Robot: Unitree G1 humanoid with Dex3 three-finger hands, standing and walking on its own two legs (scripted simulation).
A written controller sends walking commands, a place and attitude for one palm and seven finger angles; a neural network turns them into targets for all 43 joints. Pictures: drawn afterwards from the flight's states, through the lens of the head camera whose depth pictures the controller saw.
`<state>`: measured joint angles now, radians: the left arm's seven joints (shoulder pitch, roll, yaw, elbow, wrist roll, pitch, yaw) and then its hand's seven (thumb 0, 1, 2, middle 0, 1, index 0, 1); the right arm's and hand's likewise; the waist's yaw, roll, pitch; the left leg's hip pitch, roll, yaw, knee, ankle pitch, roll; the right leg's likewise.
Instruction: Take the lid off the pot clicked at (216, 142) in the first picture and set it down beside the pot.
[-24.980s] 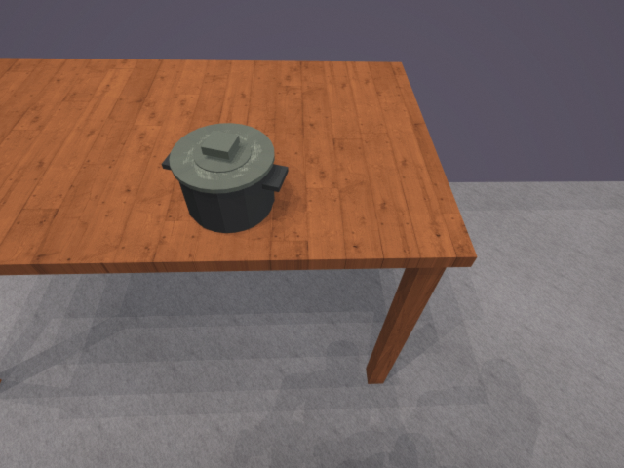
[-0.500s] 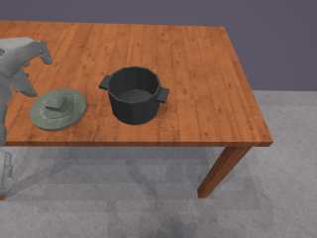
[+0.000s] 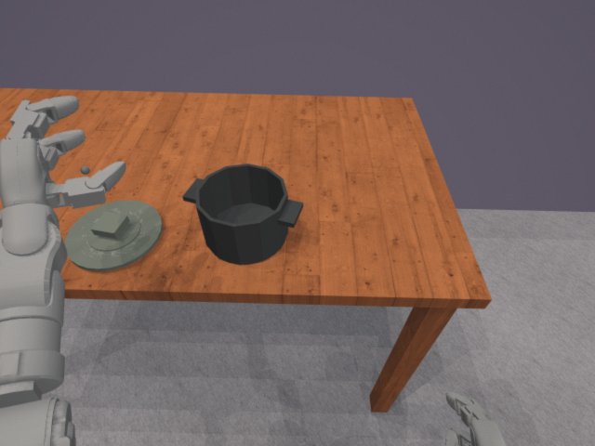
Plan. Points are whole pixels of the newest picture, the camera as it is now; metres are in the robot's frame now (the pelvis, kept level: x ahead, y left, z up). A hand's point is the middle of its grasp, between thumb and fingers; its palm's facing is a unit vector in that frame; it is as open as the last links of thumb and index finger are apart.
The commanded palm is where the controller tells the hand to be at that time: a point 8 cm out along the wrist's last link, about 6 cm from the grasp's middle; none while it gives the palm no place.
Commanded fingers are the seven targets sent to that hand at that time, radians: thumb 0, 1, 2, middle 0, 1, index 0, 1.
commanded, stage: draw the hand back to the body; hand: left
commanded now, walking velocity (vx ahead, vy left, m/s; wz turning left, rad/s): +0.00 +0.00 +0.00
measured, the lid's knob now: (110, 225) +0.47 +0.36 -0.01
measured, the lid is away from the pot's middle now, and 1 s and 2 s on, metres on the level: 0.24 0.24 0.24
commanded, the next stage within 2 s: step back with the hand held close in 1.36 s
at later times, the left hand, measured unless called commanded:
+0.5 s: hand (88, 223) +0.31 +0.25 +0.18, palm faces +0.49 -0.83 -0.25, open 8.1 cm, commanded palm +0.25 +0.28 +0.19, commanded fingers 0.00 0.90 0.90 -0.20 -0.30 -0.20 -0.30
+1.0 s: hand (73, 290) +0.23 +0.23 +0.18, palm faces +0.41 -0.86 -0.30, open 7.4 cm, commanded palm +0.16 +0.27 +0.18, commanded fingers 0.00 0.90 0.90 -0.20 -0.30 -0.20 -0.30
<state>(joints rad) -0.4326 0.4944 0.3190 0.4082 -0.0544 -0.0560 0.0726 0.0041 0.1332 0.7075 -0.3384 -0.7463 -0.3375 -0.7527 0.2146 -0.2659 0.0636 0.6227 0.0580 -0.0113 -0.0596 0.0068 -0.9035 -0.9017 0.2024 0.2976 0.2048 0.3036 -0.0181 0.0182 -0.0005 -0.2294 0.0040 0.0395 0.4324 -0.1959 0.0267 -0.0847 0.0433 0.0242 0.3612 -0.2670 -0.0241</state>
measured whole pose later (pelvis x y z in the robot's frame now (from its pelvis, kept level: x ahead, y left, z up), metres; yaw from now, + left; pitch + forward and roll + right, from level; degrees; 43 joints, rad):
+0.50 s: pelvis +0.01 -0.04 +0.00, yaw +1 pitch -3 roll +1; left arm -0.07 0.41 0.38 0.07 -0.12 -0.04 0.08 0.01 0.69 0.85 -0.24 -0.41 -0.24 -0.42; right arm 0.15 -0.27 0.03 0.66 0.05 -0.03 -0.06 0.01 -0.91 -0.90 0.20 0.30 0.20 0.30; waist 0.03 0.05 0.00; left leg -0.16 0.04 0.01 0.40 -0.20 -0.01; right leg -0.02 0.08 0.00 0.36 -0.29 -0.08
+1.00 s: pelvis +0.01 -0.02 +0.00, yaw +0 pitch -5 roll +0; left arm 0.31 0.34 0.31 -0.31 -0.12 -0.08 0.08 0.02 0.89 0.90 -0.21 -0.30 -0.21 -0.31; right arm 0.16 -0.23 0.03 0.65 0.02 -0.08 -0.06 0.01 -0.90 -0.90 0.20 0.30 0.20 0.30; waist 0.05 0.05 0.02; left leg -0.11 0.01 0.03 0.38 -0.19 0.01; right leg 0.03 0.05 0.01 0.32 -0.27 -0.04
